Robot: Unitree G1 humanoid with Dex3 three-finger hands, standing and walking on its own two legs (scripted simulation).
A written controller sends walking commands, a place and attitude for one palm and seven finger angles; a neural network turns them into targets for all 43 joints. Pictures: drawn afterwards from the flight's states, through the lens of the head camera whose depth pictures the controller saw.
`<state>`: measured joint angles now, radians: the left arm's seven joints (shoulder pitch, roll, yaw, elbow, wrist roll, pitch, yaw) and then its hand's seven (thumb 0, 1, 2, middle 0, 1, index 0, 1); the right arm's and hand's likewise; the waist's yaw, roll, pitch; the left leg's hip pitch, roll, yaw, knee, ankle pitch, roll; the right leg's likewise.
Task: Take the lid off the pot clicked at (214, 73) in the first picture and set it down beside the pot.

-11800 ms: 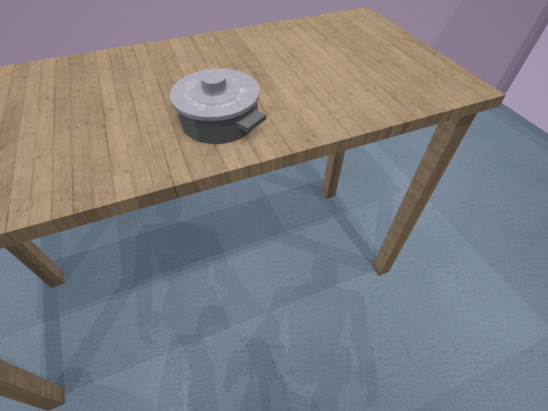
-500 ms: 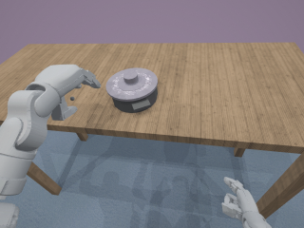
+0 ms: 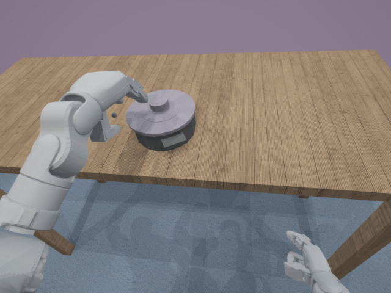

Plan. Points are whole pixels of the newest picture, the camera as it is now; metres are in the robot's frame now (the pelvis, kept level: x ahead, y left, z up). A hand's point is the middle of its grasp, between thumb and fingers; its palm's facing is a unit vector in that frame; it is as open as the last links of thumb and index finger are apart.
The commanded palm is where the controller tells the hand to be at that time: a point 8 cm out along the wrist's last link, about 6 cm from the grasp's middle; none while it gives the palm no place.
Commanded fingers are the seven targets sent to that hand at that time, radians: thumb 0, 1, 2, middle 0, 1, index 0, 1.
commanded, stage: move the open hand above the knob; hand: left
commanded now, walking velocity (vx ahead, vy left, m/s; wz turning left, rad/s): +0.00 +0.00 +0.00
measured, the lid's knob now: (158, 103) +0.48 +0.13 +0.15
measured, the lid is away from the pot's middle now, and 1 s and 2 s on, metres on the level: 0.00 0.00 0.00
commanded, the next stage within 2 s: lower the open fingers around the knob in 1.56 s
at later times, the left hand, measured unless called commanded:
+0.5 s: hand (133, 98) +0.42 +0.16 +0.21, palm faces -0.18 -0.05 -0.98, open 10.1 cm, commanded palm +0.41 +0.16 +0.28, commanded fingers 0.00 -0.39 1.63 -0.85 -0.08 -0.85 -0.08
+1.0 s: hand (159, 82) +0.47 +0.12 +0.21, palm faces -0.22 -0.04 -0.97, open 10.1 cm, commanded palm +0.44 +0.14 +0.28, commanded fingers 0.00 -0.39 1.63 -0.85 -0.08 -0.85 -0.08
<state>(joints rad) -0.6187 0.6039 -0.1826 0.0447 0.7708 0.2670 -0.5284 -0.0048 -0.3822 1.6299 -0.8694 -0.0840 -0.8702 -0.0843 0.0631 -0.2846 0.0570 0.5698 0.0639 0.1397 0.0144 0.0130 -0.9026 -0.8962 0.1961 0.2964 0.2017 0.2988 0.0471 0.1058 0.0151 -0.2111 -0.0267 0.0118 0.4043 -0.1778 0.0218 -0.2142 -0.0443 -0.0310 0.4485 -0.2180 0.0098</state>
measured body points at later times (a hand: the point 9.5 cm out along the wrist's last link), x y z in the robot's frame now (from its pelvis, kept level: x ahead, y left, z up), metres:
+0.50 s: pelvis +0.01 +0.00 +0.00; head +0.02 -0.04 +0.45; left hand +0.42 +0.16 +0.26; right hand +0.20 -0.23 -0.11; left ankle +0.02 +0.11 -0.74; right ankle +0.01 -0.13 -0.74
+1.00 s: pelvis +0.02 +0.00 +0.00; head +0.04 -0.04 +0.45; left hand +0.48 +0.12 +0.26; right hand +0.17 -0.24 -0.12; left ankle +0.02 +0.11 -0.74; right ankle +0.01 -0.13 -0.74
